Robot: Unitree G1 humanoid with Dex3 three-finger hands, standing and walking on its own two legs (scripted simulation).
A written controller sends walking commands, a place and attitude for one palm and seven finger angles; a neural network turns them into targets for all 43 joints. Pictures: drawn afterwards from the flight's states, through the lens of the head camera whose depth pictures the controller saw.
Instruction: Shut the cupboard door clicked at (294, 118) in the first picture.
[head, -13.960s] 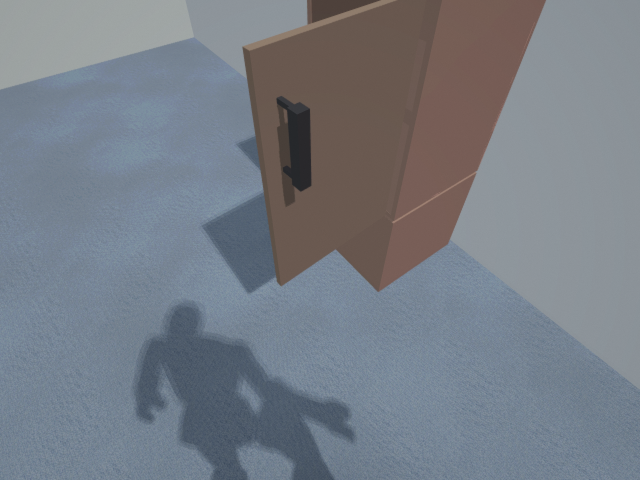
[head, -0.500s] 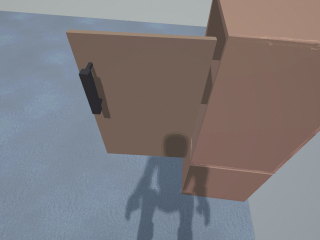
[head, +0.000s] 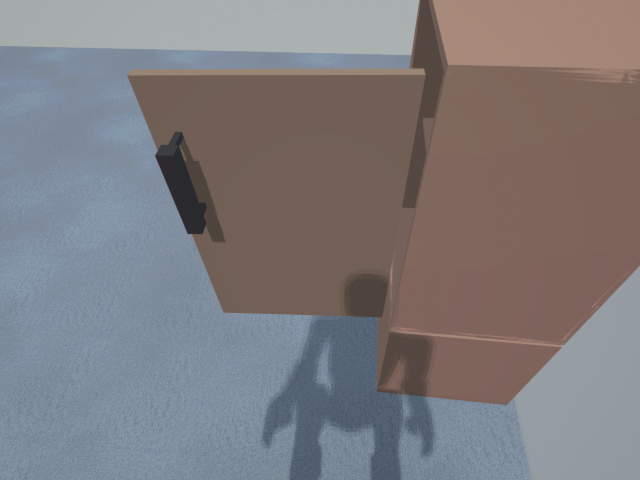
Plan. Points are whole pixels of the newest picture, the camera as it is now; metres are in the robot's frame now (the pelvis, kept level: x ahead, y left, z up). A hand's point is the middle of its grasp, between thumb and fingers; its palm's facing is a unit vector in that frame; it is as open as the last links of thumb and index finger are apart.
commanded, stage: look again from close up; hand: left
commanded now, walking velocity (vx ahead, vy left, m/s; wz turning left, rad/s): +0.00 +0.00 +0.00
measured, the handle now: (187, 184) +0.51 +0.24 +0.09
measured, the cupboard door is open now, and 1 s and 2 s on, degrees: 94 94 94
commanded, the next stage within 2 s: shuffle to correct the standing spot in 0.18 s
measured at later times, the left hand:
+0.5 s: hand out of the picture +0.00 +0.17 -0.18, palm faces +0.02 -0.98 -0.19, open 7.4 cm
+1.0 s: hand out of the picture +0.14 +0.20 -0.17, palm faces +0.00 -0.97 -0.24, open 7.4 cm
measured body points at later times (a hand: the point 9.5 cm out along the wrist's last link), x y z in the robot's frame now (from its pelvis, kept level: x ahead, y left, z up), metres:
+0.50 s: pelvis +0.01 -0.01 +0.00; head +0.03 +0.00 +0.45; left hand +0.00 +0.22 -0.16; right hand +0.03 -0.24 -0.16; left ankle -0.01 +0.10 -0.73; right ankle -0.04 -0.13 -0.73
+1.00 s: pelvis +0.06 +0.01 +0.00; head +0.10 +0.01 +0.44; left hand +0.14 +0.25 -0.15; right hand +0.08 -0.21 -0.16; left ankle -0.01 +0.10 -0.73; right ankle +0.06 -0.10 -0.73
